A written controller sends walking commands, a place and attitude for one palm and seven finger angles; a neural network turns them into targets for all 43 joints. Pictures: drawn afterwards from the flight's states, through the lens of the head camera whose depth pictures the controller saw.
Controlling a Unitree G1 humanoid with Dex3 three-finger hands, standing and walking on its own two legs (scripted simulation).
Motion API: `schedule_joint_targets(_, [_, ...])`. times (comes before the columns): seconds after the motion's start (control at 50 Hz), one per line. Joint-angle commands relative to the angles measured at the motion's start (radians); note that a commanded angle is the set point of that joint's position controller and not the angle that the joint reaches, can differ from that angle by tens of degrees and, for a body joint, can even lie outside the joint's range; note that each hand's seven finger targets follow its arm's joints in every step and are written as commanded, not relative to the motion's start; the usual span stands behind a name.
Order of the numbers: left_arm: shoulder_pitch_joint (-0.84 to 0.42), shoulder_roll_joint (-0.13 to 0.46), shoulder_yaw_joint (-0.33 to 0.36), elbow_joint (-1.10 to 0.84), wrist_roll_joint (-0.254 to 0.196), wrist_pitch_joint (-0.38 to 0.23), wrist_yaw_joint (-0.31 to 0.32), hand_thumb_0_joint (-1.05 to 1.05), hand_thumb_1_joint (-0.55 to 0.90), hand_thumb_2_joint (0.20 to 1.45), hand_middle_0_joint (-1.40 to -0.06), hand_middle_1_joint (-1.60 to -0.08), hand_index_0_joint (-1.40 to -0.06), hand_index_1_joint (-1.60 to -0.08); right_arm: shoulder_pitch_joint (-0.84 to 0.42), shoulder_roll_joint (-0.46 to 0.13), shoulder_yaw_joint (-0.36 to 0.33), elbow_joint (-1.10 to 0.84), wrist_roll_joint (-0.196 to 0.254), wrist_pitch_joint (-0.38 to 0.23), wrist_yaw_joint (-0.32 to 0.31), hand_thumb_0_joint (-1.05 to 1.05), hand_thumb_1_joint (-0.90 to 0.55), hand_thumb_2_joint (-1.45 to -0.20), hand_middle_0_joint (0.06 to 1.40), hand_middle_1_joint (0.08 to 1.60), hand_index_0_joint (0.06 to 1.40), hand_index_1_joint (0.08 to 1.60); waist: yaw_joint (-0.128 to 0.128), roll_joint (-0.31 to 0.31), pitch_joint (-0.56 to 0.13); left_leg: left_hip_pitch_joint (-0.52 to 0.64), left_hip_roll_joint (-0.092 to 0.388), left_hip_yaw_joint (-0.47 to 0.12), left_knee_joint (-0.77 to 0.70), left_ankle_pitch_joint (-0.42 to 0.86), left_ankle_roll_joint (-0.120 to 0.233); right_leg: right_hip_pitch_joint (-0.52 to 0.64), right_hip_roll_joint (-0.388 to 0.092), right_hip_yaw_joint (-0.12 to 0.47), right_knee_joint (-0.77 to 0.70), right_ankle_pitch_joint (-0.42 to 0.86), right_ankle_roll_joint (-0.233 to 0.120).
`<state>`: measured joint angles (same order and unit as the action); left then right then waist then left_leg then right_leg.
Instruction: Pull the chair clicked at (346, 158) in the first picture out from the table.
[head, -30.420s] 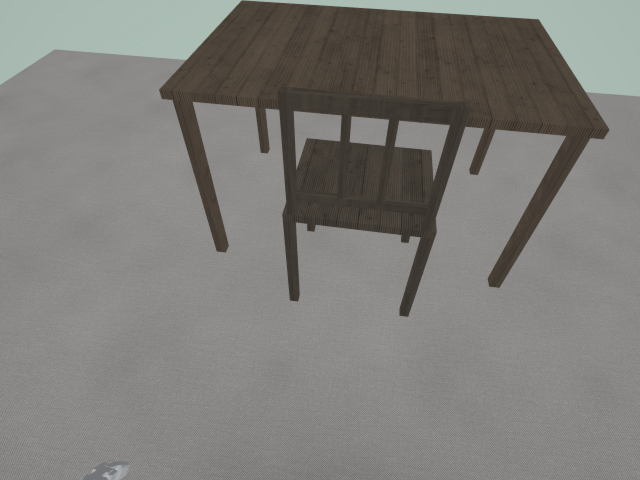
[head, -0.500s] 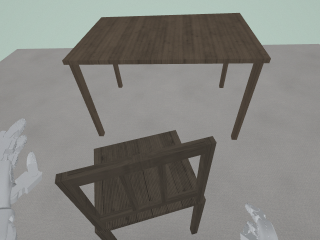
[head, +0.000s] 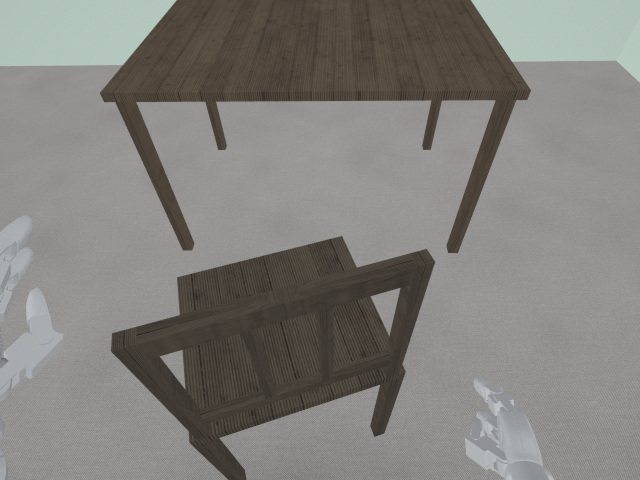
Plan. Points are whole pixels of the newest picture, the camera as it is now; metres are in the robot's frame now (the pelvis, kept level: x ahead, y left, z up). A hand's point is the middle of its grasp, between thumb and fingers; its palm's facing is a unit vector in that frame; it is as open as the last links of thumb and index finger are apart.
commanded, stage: step back with the hand held close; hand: left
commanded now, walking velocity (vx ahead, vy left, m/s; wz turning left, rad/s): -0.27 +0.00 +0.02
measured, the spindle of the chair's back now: (260, 363) +0.30 +0.13 -0.11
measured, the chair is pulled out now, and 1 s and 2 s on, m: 0.59 0.59 0.59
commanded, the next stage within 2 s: stop stepping back and stand still in 1.46 s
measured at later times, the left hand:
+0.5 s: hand (2, 424) +0.13 +0.27 +0.15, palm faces +0.43 -0.77 -0.47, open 7.4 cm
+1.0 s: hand out of the picture +0.10 +0.27 +0.17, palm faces +0.47 -0.71 -0.51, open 7.4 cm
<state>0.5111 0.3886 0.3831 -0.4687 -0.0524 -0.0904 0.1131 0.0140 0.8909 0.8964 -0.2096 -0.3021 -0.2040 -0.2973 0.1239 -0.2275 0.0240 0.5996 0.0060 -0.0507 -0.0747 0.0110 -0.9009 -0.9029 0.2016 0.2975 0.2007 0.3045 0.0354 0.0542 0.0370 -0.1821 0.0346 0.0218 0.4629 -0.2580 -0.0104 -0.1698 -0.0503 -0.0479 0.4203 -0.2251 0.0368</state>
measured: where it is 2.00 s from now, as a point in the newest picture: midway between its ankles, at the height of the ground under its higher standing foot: outside the picture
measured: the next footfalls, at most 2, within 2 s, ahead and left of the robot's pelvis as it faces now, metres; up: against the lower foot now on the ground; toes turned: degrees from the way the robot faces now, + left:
left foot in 1.28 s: -0.05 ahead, +0.12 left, +0.00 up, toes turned +2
right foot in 1.54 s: -0.14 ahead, -0.17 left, +0.00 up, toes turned +1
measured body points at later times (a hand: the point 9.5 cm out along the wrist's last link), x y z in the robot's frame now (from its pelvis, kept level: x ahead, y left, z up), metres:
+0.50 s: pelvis -0.07 +0.01 -0.01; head -0.06 +0.01 +0.44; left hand +0.10 +0.31 +0.18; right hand +0.11 -0.23 -0.09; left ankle -0.01 +0.12 -0.74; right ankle +0.00 -0.14 -0.74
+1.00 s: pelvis -0.09 +0.00 -0.02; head -0.07 +0.01 +0.43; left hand +0.07 +0.31 +0.20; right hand +0.10 -0.23 -0.09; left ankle -0.01 +0.12 -0.74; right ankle -0.04 -0.14 -0.74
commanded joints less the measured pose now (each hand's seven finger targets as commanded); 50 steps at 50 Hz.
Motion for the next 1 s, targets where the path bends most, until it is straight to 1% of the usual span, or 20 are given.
schedule_joint_targets(0.0, [0.066,0.180,0.129,-0.214,-0.004,-0.055,0.024,0.000,0.900,0.900,-0.200,-0.300,-0.200,-0.300,-0.089,-0.101,-0.055,-0.156,0.004,-0.028,-0.017,0.000,-0.900,-0.900,0.200,0.300,0.200,0.300,-0.003,-0.012,-0.206,0.051,0.086,-0.067,-0.042,0.431,0.043,0.034,-0.045,0.023,0.012,0.311,-0.034])
schedule_joint_targets(0.04, [0.046,0.200,0.140,-0.255,-0.005,-0.064,0.031,0.000,0.900,0.900,-0.200,-0.300,-0.200,-0.300,-0.089,-0.101,-0.057,-0.159,0.006,-0.032,-0.025,0.000,-0.900,-0.900,0.200,0.300,0.200,0.300,-0.003,-0.002,-0.202,0.023,0.092,-0.076,-0.047,0.398,0.042,0.018,-0.043,0.024,0.026,0.267,-0.032])
schedule_joint_targets(0.06, [0.027,0.230,0.159,-0.271,-0.004,-0.067,0.037,0.000,0.900,0.900,-0.200,-0.300,-0.200,-0.300,-0.091,-0.107,-0.059,-0.154,0.008,-0.037,-0.029,0.000,-0.900,-0.900,0.200,0.300,0.200,0.300,-0.004,0.040,-0.197,0.007,0.093,-0.078,-0.062,0.360,0.044,0.016,-0.042,0.026,0.032,0.228,-0.032])
schedule_joint_targets(0.1, [0.035,0.204,0.141,-0.258,-0.006,-0.072,0.042,0.000,0.900,0.900,-0.200,-0.300,-0.200,-0.300,-0.083,-0.099,-0.056,-0.156,0.010,-0.046,-0.033,0.000,-0.900,-0.900,0.200,0.300,0.200,0.300,-0.003,0.063,-0.172,-0.036,0.100,-0.089,-0.074,0.293,0.046,0.000,-0.037,0.029,0.038,0.170,-0.031])
schedule_joint_targets(0.26, [0.003,0.204,0.132,-0.219,0.004,-0.085,0.058,0.000,0.900,0.900,-0.200,-0.300,-0.200,-0.300,-0.053,-0.104,-0.064,-0.136,0.009,-0.083,-0.042,0.000,-0.900,-0.900,0.200,0.300,0.200,0.300,-0.017,-0.044,-0.099,-0.136,0.048,-0.072,-0.019,-0.078,0.033,-0.108,-0.072,0.097,-0.081,-0.047,-0.054])
schedule_joint_targets(0.34, [-0.013,0.205,0.129,-0.236,0.010,-0.094,0.068,0.000,0.900,0.900,-0.200,-0.300,-0.200,-0.300,-0.046,-0.104,-0.059,-0.139,0.005,-0.098,-0.042,0.000,-0.900,-0.900,0.200,0.300,0.200,0.300,-0.021,-0.079,-0.088,-0.135,0.038,-0.072,0.026,-0.144,0.031,-0.200,-0.089,0.107,-0.116,-0.204,-0.065])
schedule_joint_targets(0.4, [-0.012,0.212,0.138,-0.248,0.013,-0.103,0.074,0.000,0.900,0.900,-0.200,-0.300,-0.200,-0.300,-0.044,-0.109,-0.056,-0.145,0.006,-0.107,-0.047,0.000,-0.900,-0.900,0.200,0.300,0.200,0.300,-0.022,-0.013,-0.079,-0.190,0.063,-0.109,-0.037,-0.211,0.041,-0.184,-0.058,0.078,-0.082,-0.264,-0.051])
schedule_joint_targets(0.46, [0.004,0.231,0.167,-0.262,0.019,-0.121,0.078,0.000,0.900,0.900,-0.200,-0.300,-0.200,-0.300,-0.045,-0.120,-0.060,-0.149,0.008,-0.122,-0.052,0.000,-0.900,-0.900,0.200,0.300,0.200,0.300,-0.019,0.078,-0.095,-0.295,0.103,-0.167,-0.139,-0.280,0.062,-0.063,-0.007,0.042,0.025,-0.186,-0.032])
schedule_joint_targets(0.48, [0.010,0.212,0.158,-0.272,0.020,-0.127,0.076,0.000,0.900,0.900,-0.200,-0.300,-0.200,-0.300,-0.039,-0.118,-0.058,-0.153,0.007,-0.126,-0.050,0.000,-0.900,-0.900,0.200,0.300,0.200,0.300,-0.020,0.111,-0.105,-0.323,0.112,-0.178,-0.154,-0.272,0.069,-0.020,0.003,0.034,0.071,-0.130,-0.032])
schedule_joint_targets(0.54, [0.037,0.212,0.169,-0.268,0.022,-0.141,0.071,0.000,0.900,0.900,-0.200,-0.300,-0.200,-0.300,-0.040,-0.114,-0.062,-0.151,0.005,-0.142,-0.043,0.000,-0.900,-0.900,0.200,0.300,0.200,0.300,-0.013,0.086,-0.138,-0.321,0.114,-0.175,-0.124,-0.182,0.072,0.017,0.004,0.042,0.104,-0.007,-0.030])
schedule_joint_targets(0.6, [0.016,0.206,0.172,-0.258,0.029,-0.156,0.065,0.000,0.900,0.900,-0.200,-0.300,-0.200,-0.300,-0.042,-0.118,-0.067,-0.144,0.003,-0.152,-0.041,0.000,-0.900,-0.900,0.200,0.300,0.200,0.300,-0.015,0.094,-0.093,-0.436,0.121,-0.169,-0.128,-0.311,0.081,0.046,0.005,0.062,0.117,-0.057,-0.028])
schedule_joint_targets(0.64, [-0.018,0.205,0.169,-0.258,0.038,-0.167,0.062,0.000,0.900,0.900,-0.200,-0.300,-0.200,-0.300,-0.028,-0.123,-0.070,-0.143,0.002,-0.160,-0.036,0.000,-0.900,-0.900,0.200,0.300,0.200,0.300,-0.019,0.053,-0.060,-0.468,0.104,-0.160,-0.091,-0.353,0.078,0.012,0.001,0.088,0.094,-0.104,-0.036])
schedule_joint_targets(0.7, [-0.047,0.219,0.170,-0.262,0.036,-0.178,0.064,0.000,0.900,0.900,-0.200,-0.300,-0.200,-0.300,-0.014,-0.116,-0.074,-0.122,-0.006,-0.172,-0.036,0.000,-0.900,-0.900,0.200,0.300,0.200,0.300,-0.023,-0.047,-0.071,-0.323,0.045,-0.111,0.030,-0.275,0.049,-0.149,-0.053,0.152,-0.034,-0.171,-0.066])
schedule_joint_targets(0.76, [-0.062,0.240,0.176,-0.277,0.030,-0.179,0.073,0.000,0.900,0.900,-0.200,-0.300,-0.200,-0.300,-0.013,-0.112,-0.077,-0.093,-0.015,-0.174,-0.037,0.000,-0.900,-0.900,0.200,0.300,0.200,0.300,-0.026,-0.078,-0.114,-0.184,0.009,-0.085,0.133,-0.175,0.029,-0.259,-0.113,0.186,-0.094,-0.172,-0.111])
schedule_joint_targets(0.8, [-0.063,0.228,0.167,-0.293,0.031,-0.182,0.077,0.000,0.900,0.900,-0.200,-0.300,-0.200,-0.300,-0.022,-0.109,-0.076,-0.096,-0.016,-0.172,-0.037,0.000,-0.900,-0.900,0.200,0.300,0.200,0.300,-0.028,-0.058,-0.131,-0.174,0.027,-0.108,0.096,-0.155,0.034,-0.256,-0.099,0.151,-0.058,-0.149,-0.098])
schedule_joint_targets(0.84, [-0.040,0.231,0.188,-0.301,0.033,-0.191,0.079,0.000,0.900,0.900,-0.200,-0.300,-0.200,-0.300,-0.031,-0.117,-0.079,-0.104,-0.016,-0.173,-0.041,0.000,-0.900,-0.900,0.200,0.300,0.200,0.300,-0.025,0.006,-0.148,-0.248,0.078,-0.163,-0.019,-0.196,0.052,-0.178,-0.042,0.100,0.023,-0.159,-0.064])
schedule_joint_targets(0.88, [0.000,0.212,0.200,-0.276,0.036,-0.194,0.074,0.000,0.900,0.900,-0.200,-0.300,-0.200,-0.300,-0.042,-0.126,-0.083,-0.119,-0.010,-0.174,-0.045,0.000,-0.900,-0.900,0.200,0.300,0.200,0.300,-0.024,0.154,-0.154,-0.433,0.168,-0.238,-0.168,-0.341,0.097,0.001,0.032,0.050,0.214,-0.147,-0.034])
schedule_joint_targets(0.9, [-0.004,0.206,0.203,-0.277,0.043,-0.199,0.069,0.000,0.900,0.900,-0.200,-0.300,-0.200,-0.300,-0.045,-0.127,-0.086,-0.124,-0.004,-0.179,-0.043,0.000,-0.900,-0.900,0.200,0.300,0.200,0.300,-0.022,0.177,-0.152,-0.507,0.202,-0.275,-0.200,-0.379,0.119,0.063,0.057,0.039,0.298,-0.082,-0.027])
schedule_joint_targets(0.94, [-0.012,0.218,0.206,-0.286,0.041,-0.204,0.058,0.000,0.900,0.900,-0.200,-0.300,-0.200,-0.300,-0.038,-0.118,-0.088,-0.119,-0.005,-0.187,-0.037,0.000,-0.900,-0.900,0.200,0.300,0.200,0.300,-0.019,0.116,-0.155,-0.439,0.185,-0.254,-0.119,-0.161,0.118,0.025,0.048,0.055,0.293,0.028,-0.034])
schedule_joint_targets(0.98, [0.005,0.224,0.216,-0.268,0.035,-0.210,0.050,0.000,0.900,0.900,-0.200,-0.300,-0.200,-0.300,-0.044,-0.111,-0.087,-0.107,-0.007,-0.192,-0.039,0.000,-0.900,-0.900,0.200,0.300,0.200,0.300,-0.013,0.106,-0.141,-0.419,0.178,-0.233,-0.086,-0.113,0.118,0.005,0.033,0.069,0.252,-0.003,-0.038])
